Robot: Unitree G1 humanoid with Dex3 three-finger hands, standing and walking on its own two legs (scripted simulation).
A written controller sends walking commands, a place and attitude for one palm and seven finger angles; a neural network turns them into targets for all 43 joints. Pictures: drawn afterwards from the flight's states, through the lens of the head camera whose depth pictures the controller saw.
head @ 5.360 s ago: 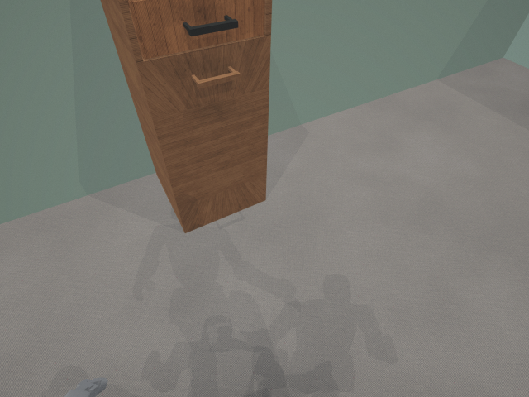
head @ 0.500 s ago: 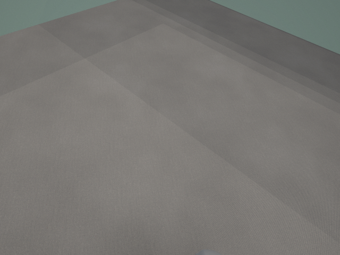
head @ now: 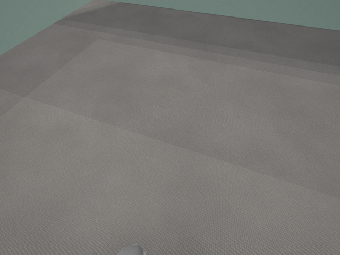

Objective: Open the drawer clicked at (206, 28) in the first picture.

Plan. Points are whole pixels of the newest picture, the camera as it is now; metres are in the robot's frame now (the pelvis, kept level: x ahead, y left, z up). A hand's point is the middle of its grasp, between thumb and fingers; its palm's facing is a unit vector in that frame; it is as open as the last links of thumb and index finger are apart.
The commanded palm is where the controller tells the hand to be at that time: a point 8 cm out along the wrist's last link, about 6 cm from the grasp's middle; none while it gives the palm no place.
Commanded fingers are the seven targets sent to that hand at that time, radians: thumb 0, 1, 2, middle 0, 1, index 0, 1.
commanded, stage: walk to a spot facing it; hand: left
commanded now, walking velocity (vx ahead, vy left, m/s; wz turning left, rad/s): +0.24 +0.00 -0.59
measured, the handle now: out of the picture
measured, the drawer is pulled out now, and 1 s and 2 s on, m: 0.00 0.00 0.00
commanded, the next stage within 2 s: turn to face it in 0.58 s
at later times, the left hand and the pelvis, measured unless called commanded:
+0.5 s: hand (92, 231) +0.21 +0.25 -0.17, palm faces -0.23 -0.95 -0.19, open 7.4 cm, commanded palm none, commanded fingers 0.00 0.90 0.90 -0.20 -0.30 -0.20 -0.30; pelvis +0.10 +0.06 +0.00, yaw -18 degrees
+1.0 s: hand (154, 177) +0.37 +0.08 -0.16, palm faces -0.56 -0.79 -0.25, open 7.4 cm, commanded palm none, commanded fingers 0.00 0.90 0.90 -0.20 -0.30 -0.20 -0.30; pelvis +0.17 -0.01 -0.01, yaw -36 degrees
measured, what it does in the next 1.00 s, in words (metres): walks ahead, turning right: left foot, then right foot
